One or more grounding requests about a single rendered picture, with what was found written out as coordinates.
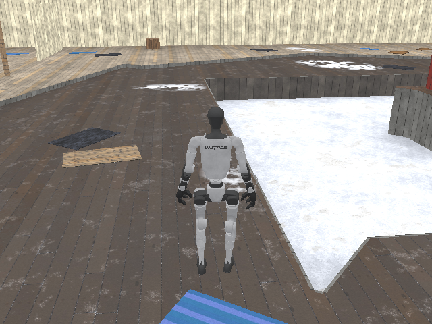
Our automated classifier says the robot right forearm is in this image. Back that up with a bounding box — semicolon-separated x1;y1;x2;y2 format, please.
241;164;255;193

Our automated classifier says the robot left upper arm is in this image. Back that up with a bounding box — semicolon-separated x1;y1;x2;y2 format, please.
184;136;202;173

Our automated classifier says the left robot foot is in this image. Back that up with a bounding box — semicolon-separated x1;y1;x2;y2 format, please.
197;258;207;275

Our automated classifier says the robot right upper arm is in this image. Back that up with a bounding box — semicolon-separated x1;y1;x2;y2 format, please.
230;136;248;173

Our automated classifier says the robot left hand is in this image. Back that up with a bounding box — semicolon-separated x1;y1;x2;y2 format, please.
176;189;192;205

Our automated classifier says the robot right hand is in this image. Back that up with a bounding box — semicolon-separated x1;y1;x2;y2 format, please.
241;191;257;209

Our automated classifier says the robot left forearm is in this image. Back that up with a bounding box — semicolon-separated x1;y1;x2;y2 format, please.
178;163;191;191

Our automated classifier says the right robot shin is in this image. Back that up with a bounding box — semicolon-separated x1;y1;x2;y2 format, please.
225;222;236;264

